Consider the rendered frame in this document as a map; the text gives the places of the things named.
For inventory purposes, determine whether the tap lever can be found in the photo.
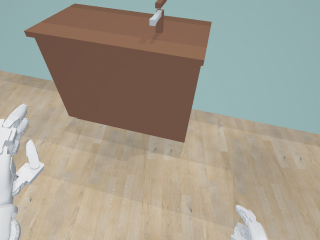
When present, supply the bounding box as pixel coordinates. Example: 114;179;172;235
149;10;162;26

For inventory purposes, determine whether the robot left forearm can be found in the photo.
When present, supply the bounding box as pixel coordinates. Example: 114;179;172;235
0;204;21;240

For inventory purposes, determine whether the robot left hand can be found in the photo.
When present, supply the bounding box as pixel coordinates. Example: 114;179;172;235
0;103;44;205

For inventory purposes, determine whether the robot right hand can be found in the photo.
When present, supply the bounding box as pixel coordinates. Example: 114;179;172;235
231;205;268;240

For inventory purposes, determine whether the counter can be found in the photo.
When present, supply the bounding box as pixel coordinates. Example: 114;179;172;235
24;0;212;143

